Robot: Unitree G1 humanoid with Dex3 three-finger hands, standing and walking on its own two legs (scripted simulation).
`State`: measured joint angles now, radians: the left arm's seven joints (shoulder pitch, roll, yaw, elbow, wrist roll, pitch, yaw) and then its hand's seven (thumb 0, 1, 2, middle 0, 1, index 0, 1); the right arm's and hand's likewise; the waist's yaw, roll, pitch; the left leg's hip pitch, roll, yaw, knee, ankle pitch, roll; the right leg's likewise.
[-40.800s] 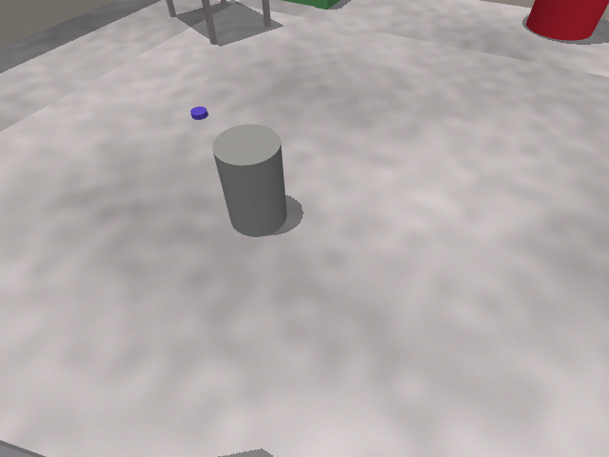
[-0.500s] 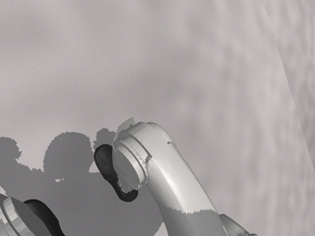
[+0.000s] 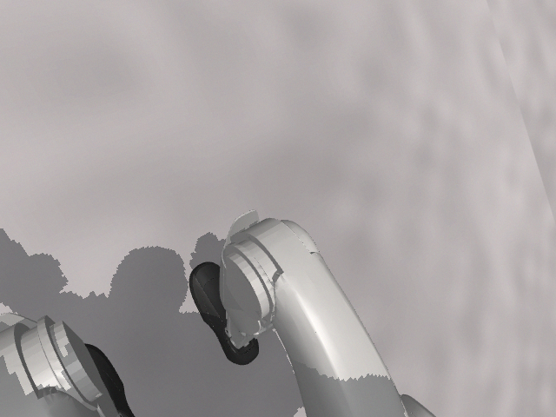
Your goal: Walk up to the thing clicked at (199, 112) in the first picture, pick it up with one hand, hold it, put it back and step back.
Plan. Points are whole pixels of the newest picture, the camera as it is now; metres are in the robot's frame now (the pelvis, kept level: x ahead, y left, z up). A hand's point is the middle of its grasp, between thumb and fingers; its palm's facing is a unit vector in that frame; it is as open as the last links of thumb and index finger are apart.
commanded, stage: settle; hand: left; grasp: from above
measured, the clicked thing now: out of the picture +0.53 +0.30 -0.28
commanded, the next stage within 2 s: lift in 0.52 s
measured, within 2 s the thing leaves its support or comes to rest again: neither
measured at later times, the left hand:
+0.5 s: hand out of the picture +0.51 +0.29 -0.17, palm faces -0.40 -0.10 -0.91, open 11.4 cm
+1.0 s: hand out of the picture +0.47 +0.30 -0.09, palm faces -0.44 -0.14 -0.89, open 11.4 cm
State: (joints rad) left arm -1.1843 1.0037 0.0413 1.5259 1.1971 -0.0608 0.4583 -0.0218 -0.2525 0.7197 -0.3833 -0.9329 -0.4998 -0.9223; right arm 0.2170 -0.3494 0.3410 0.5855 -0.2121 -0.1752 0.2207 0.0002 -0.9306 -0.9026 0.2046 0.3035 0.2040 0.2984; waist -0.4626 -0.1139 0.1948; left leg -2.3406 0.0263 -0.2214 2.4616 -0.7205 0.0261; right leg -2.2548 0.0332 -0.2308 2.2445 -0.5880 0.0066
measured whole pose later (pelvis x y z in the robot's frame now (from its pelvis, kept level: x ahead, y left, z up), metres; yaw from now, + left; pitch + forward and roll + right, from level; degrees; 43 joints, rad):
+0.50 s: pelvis +0.00 +0.00 +0.01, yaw +5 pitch +35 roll -11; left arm -1.16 0.78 -0.02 1.44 1.20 -0.02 0.32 -0.02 -0.27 0.73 -0.41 -0.92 -0.52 -0.91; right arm 0.22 -0.33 0.19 0.61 -0.14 -0.07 0.19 0.00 -0.92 -0.90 0.21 0.30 0.20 0.30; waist -0.39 -0.01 0.03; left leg -2.33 0.01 -0.14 2.41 -0.70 0.03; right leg -2.28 0.01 -0.16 2.26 -0.60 -0.01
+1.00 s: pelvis +0.00 -0.01 +0.05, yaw +8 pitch +37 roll -8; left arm -1.00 0.65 -0.05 1.19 1.10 0.00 0.15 -0.01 -0.22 0.69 -0.37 -0.92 -0.49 -0.91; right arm 0.24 -0.31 0.07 0.62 -0.08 0.05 0.10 0.00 -0.92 -0.90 0.21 0.30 0.21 0.30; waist -0.28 0.04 -0.09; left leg -2.23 0.00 -0.09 2.25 -0.67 0.03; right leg -2.19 0.00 -0.11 2.14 -0.61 -0.01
